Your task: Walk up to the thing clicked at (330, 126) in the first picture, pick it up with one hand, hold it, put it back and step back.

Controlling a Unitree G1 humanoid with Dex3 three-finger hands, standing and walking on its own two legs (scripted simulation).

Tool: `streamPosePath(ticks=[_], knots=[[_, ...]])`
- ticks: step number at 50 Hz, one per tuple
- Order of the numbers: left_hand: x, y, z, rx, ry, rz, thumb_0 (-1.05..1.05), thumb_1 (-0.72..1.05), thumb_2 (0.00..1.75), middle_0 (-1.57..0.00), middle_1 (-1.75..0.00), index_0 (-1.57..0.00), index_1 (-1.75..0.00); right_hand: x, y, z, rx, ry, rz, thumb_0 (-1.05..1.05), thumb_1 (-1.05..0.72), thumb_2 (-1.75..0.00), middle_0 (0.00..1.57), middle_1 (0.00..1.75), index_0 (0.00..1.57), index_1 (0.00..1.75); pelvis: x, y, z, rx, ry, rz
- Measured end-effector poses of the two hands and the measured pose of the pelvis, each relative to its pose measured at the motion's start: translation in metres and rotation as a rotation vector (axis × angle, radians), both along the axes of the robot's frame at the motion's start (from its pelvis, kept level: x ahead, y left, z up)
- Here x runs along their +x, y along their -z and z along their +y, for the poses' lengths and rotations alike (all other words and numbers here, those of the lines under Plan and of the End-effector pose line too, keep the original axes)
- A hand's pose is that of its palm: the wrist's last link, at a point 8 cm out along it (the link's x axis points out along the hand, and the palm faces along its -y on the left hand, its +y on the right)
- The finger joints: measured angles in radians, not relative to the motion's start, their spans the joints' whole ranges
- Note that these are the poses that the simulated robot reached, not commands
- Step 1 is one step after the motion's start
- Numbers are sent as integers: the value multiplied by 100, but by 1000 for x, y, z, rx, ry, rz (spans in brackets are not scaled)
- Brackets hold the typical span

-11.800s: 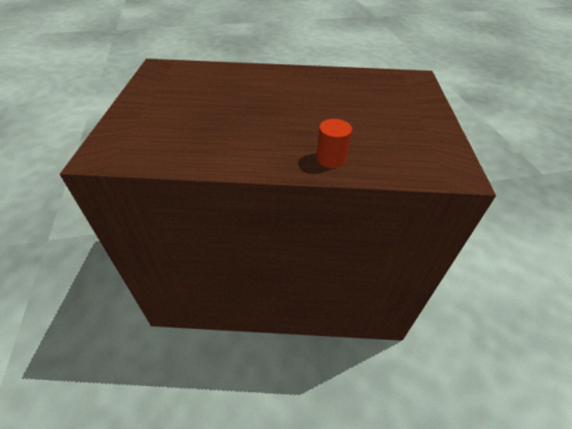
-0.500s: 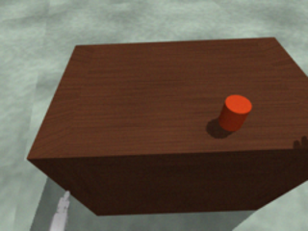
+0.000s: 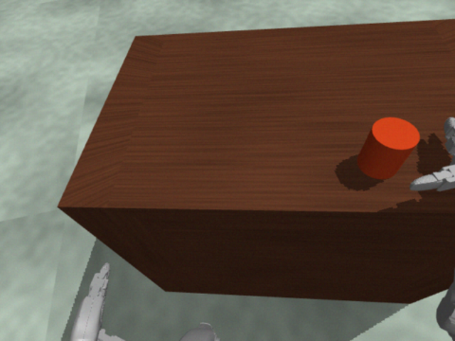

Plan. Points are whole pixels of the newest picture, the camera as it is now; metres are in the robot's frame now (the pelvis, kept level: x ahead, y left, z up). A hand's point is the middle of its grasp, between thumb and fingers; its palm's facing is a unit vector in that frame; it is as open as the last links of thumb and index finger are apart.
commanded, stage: close in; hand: right
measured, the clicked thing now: (385, 149) +0.47 -0.21 +0.07
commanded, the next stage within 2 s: rest palm in 0.46 s
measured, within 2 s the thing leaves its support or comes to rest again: leaves its support in 1.84 s
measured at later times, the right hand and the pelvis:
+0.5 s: hand (405, 146) +0.45 -0.23 +0.10, palm faces +0.14 +0.99 +0.04, open 17.7 cm; pelvis -0.01 +0.00 -0.01, yaw +0 degrees
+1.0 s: hand (391, 138) +0.47 -0.21 +0.09, palm faces +0.16 +0.99 +0.01, open 16.5 cm; pelvis -0.01 +0.00 -0.01, yaw +0 degrees
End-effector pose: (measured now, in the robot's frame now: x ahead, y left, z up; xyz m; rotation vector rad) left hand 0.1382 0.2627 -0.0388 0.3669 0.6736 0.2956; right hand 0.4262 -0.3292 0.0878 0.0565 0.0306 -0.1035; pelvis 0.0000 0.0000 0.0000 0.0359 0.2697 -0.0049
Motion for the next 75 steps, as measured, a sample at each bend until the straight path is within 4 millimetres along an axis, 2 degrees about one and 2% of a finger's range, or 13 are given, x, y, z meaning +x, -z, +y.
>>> streamPosePath(ticks=[5, 12, 18, 25, 31, 36, 48, 52, 57, 59, 68, 70, 75], knots=[[-3, -5, -2, -30, -3, -34, -1, -54, 4, -7, -7, -7, -6, 8, -4, 19, -9, 8, 0, -2, 50, -5, 5, 4, 5, 4, -1, 2, 0, -4, -7, 6], [-12, -4, 0, -67, -12, -47, -1, -53, 4, -7, -7, -7, -6, 4, -17, 29, -17, 46, -24, -2, 55, -5, 4, 5, 4, 5, -3, 4, 1, -13, -8, -11], [-9, -6, -2, -82, 13, -68, -1, -53, 3, -7, -6, -7, -6, 1, -13, 38, -41, 38, -9, -2, 57, -5, 4, 5, 4, 5, -9, 7, 3, -18, -5, -14], [-18, -7, 0, -85, 11, -58, -1, -52, 3, -6, -6, -7, -6, -2, -7, 52, -18, 32, -1, -2, 58, -5, 3, 5, 3, 5, -12, 8, 4, -21, -3, -17], [-23, -5, 4, -81, -10, -41, -1, -53, 4, -6, -6, -6, -6, 1, -10, 62, -26, 50, -15, -2, 57, -5, 4, 5, 3, 5, -13, 8, 3, -21, -7, -22], [-16, -11, 0, -89, -3, -71, -1, -56, 6, -6, -5, -5, -6, 5, -14, 71, -35, 49, -15, -2, 57, -3, 6, 3, 6, 3, -11, 6, 2, -22, -9, -28], [-13, -8, -4, -96, 5, -57, -1, -55, 6, -6, -6, -5, -6, 17, -6, 66, -50, 63, -4, -2, 59, -2, 29, 11, 29, 11, -9, 9, 3, -25, -10, -6], [-14, -13, 0, -82, 1, -58, -1, -55, 6, -6, -6, -5, -6, 18, -6, 68, -43, 52, 4, -2, 56, -5, 38, 18, 37, 18, -5, 7, 2, -22, -12, -4], [-14, -7, 8, -69, -21, -21, -1, -56, 6, -6, -6, -5, -6, 22, -10, 68, -23, 71, 1, -2, 53, -11, 51, 29, 50, 29, -1, 6, 1, -20, -9, -1], [-9, -11, 10, -62, -22, -38, -1, -56, 6, -6, -6, -5, -6, 23, -17, 68, -38, 75, -23, -2, 51, -14, 57, 34, 56, 34, -1, 6, 1, -20, -10, -5], [2, -13, 3, -99, 0, -54, -1, -54, 6, -5, -5, -5, -5, 11, 1, 65, -22, 55, 48, -1, 34, -37, 81, 59, 81, 60, 4, 2, 4, -23, -1, -15], [6, -19, 3, -92, 4, -79, -1, -54, 5, -5, -5, -5, -5, 9, -1, 63, -31, 63, 27, -1, 29, -43, 86, 65, 86, 66, 4, 2, 4, -25, -1, -18], [6, -19, 2, -80, 14, -80, -1, -54, 5, -6, -5, -5, -5, 12, -5, 62, -45, 60, -7, -1, 25, -59, 83, 73, 89, 75, 1, 4, 5, -22, 1, -14]])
